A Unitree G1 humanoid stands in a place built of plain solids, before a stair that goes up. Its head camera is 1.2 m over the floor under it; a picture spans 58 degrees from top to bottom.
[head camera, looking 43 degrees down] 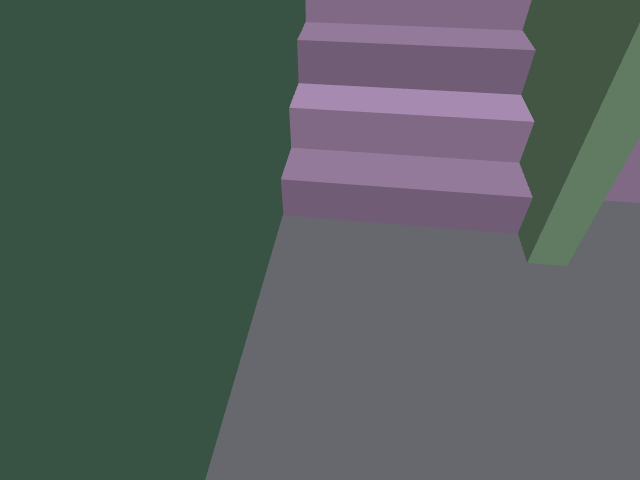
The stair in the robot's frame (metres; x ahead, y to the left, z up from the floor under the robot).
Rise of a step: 0.19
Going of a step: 0.25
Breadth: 0.98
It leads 7 degrees to the right of straight ahead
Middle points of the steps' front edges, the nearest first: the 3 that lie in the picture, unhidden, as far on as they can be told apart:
1.38 -0.33 0.19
1.63 -0.36 0.38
1.87 -0.39 0.57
